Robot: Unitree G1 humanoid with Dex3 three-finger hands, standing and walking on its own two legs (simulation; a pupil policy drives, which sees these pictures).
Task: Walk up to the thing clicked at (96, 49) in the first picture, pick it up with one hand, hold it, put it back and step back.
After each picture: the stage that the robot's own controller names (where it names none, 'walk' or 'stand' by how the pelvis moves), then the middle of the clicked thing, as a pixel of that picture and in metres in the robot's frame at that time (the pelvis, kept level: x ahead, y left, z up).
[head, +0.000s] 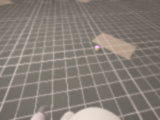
stand; (96, 48) +1.48 -0.15 -0.72
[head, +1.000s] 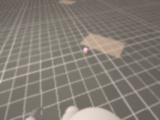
walk; (85, 51) +1.34 +0.18 -0.70
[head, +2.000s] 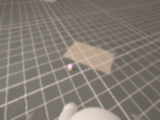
walk; (70, 67) +0.80 +0.33 -0.69
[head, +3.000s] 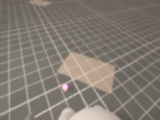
walk; (65, 88) +0.47 +0.27 -0.71
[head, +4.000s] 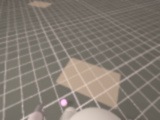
stand; (64, 103) +0.25 +0.28 -0.70
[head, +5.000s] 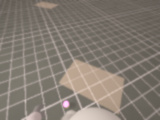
walk; (66, 104) +0.25 +0.24 -0.72
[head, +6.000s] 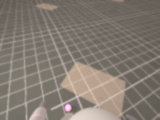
stand; (68, 108) +0.23 +0.19 -0.72
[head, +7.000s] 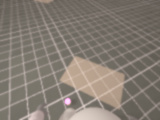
stand; (68, 102) +0.24 +0.22 -0.72
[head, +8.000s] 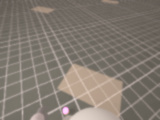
stand; (65, 111) +0.21 +0.22 -0.73
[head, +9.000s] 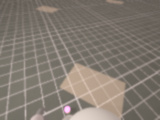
stand; (67, 110) +0.23 +0.21 -0.73
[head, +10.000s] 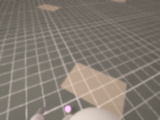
stand; (68, 109) +0.22 +0.20 -0.73
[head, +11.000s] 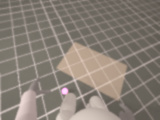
go down; (65, 91) +0.26 +0.20 -0.61
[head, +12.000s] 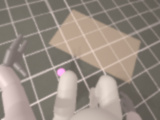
go down; (61, 73) +0.33 +0.22 -0.33
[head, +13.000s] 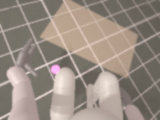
close in; (56, 70) +0.32 +0.23 -0.28
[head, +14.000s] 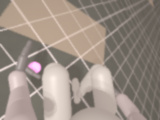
close; (33, 68) +0.32 +0.26 -0.23
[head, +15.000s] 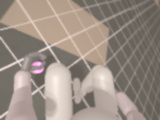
lift; (36, 68) +0.31 +0.25 -0.23
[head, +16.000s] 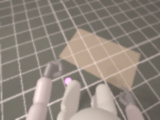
lift; (68, 81) +0.31 +0.20 -0.47
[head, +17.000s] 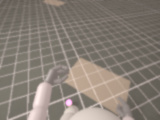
go down; (69, 103) +0.27 +0.19 -0.67
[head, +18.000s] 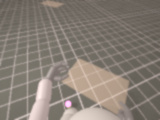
go down; (68, 104) +0.26 +0.20 -0.68
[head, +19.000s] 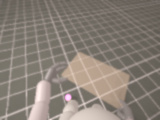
stand; (68, 98) +0.28 +0.19 -0.65
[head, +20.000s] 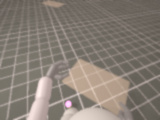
go down; (68, 104) +0.26 +0.20 -0.68
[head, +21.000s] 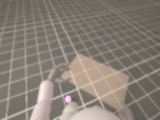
stand; (68, 99) +0.27 +0.20 -0.66
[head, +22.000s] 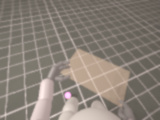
stand; (68, 95) +0.27 +0.20 -0.63
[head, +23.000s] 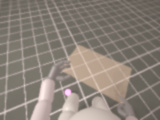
stand; (68, 93) +0.28 +0.20 -0.59
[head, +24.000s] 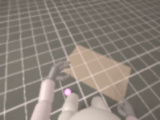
stand; (67, 92) +0.29 +0.20 -0.59
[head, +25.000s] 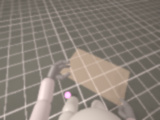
stand; (68, 95) +0.28 +0.19 -0.62
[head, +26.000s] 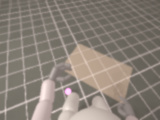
hold; (68, 92) +0.28 +0.20 -0.59
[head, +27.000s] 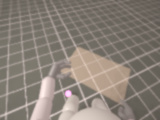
hold; (68, 94) +0.28 +0.19 -0.61
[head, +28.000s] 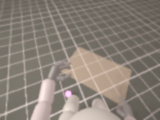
hold; (68, 94) +0.28 +0.20 -0.61
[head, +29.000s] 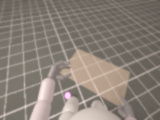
hold; (68, 96) +0.28 +0.19 -0.62
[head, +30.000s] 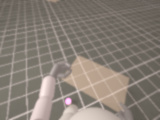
hold; (68, 102) +0.26 +0.20 -0.67
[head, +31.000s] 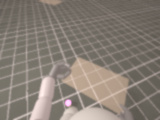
hold; (68, 103) +0.26 +0.20 -0.68
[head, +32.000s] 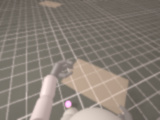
hold; (68, 104) +0.26 +0.19 -0.68
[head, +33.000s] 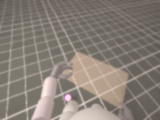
hold; (68, 98) +0.27 +0.20 -0.65
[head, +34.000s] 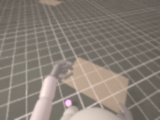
hold; (68, 103) +0.27 +0.19 -0.67
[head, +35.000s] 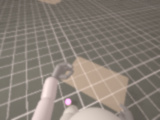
hold; (68, 102) +0.27 +0.20 -0.67
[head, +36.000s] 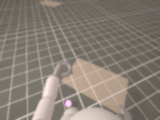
hold; (68, 104) +0.26 +0.20 -0.68
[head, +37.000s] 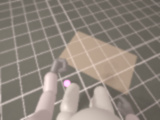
crouch; (67, 84) +0.30 +0.20 -0.49
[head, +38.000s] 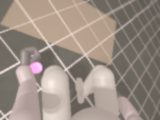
lower; (36, 68) +0.31 +0.25 -0.23
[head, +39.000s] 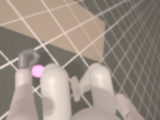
lower; (34, 70) +0.31 +0.23 -0.22
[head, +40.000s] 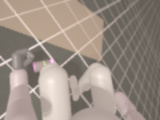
lower; (43, 65) +0.34 +0.17 -0.25
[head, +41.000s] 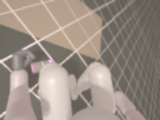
lower; (42, 66) +0.33 +0.17 -0.25
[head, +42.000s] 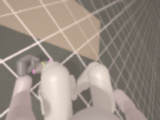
loosen; (42, 66) +0.33 +0.17 -0.25
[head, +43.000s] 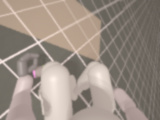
withdraw; (43, 70) +0.31 +0.15 -0.25
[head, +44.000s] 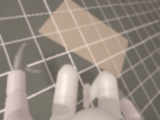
stand; (66, 75) +0.30 +0.13 -0.29
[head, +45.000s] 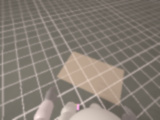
stand; (73, 107) +0.18 +0.09 -0.68
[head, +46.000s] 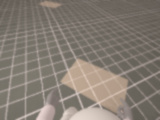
stand; (74, 114) +0.18 +0.10 -0.69
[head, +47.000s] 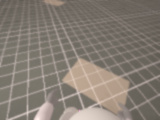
stand; (75, 112) +0.18 +0.09 -0.71
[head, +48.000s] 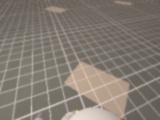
walk; (76, 113) +0.21 +0.09 -0.75
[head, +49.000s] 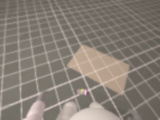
walk; (81, 91) +0.34 +0.02 -0.72
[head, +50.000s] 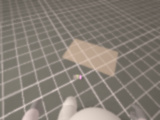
walk; (77, 76) +0.58 +0.15 -0.71
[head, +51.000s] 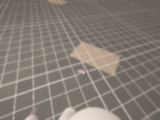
stand; (80, 71) +0.81 +0.12 -0.73
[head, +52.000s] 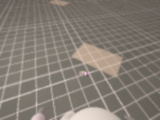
stand; (82, 73) +0.80 +0.10 -0.75
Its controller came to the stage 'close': yes
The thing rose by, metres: 0.01
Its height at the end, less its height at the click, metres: -0.02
